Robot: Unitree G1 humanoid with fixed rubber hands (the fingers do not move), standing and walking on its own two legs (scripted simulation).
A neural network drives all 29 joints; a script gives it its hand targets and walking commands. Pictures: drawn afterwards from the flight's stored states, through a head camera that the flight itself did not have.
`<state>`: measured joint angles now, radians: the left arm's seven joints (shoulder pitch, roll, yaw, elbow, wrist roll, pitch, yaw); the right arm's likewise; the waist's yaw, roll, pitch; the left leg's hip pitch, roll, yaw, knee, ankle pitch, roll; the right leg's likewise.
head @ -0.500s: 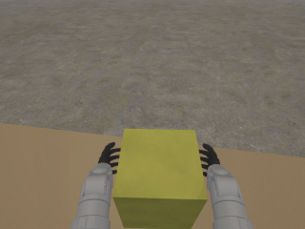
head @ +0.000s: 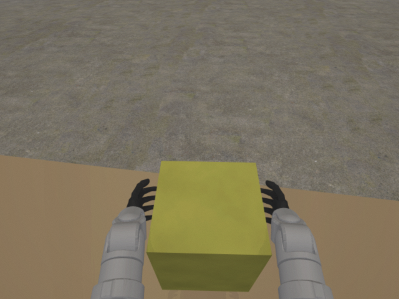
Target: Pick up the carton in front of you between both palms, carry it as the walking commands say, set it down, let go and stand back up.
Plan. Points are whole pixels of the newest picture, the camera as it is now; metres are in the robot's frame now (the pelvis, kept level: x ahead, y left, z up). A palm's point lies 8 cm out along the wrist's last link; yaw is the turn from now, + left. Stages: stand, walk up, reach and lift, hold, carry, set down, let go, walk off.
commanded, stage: reach and lift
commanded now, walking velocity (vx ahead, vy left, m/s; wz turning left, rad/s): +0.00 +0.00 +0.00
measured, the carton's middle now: (206, 229) +0.30 +0.00 -0.05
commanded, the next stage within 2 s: hold in 0.34 s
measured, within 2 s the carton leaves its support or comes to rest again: neither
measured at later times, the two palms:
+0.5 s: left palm (133, 209) +0.29 +0.15 +0.05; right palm (282, 211) +0.29 -0.15 +0.05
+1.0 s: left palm (133, 210) +0.29 +0.15 +0.05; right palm (283, 212) +0.29 -0.15 +0.05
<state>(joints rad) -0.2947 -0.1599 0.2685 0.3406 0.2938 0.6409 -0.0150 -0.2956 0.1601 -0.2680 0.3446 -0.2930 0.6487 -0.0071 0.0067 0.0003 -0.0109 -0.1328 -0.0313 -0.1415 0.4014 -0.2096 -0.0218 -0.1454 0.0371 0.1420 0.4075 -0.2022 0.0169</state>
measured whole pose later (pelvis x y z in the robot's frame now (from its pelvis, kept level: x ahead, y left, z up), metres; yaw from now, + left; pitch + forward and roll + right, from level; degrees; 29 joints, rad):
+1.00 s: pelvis +0.00 +0.00 +0.00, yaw +0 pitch -7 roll +0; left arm -0.30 -0.16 0.25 0.26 0.29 0.75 -0.02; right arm -0.30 0.16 -0.26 0.27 -0.30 0.76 0.00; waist 0.00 0.00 0.01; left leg -0.05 -0.03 -0.14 0.36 -0.19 -0.02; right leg -0.06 0.03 0.13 0.36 -0.18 0.02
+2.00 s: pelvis +0.25 +0.05 -0.02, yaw +1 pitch +4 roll +1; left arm 0.07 -0.13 0.03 -0.56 0.00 1.16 0.18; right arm 0.06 0.13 -0.06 -0.52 0.00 1.14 -0.18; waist 0.05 -0.04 -0.15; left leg -0.48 0.03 0.22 0.53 -0.21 0.01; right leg -0.04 -0.09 -0.13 0.42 -0.45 0.05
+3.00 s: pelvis +0.87 +0.06 -0.03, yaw -1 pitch +4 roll +0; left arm -0.42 -0.14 0.25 -0.10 0.04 0.94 0.20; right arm -0.44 0.13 -0.26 -0.06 -0.04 0.94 -0.20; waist -0.01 -0.01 -0.04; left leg -0.53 0.01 0.14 0.60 -0.12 0.08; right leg -0.13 -0.01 -0.16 0.63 -0.50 -0.04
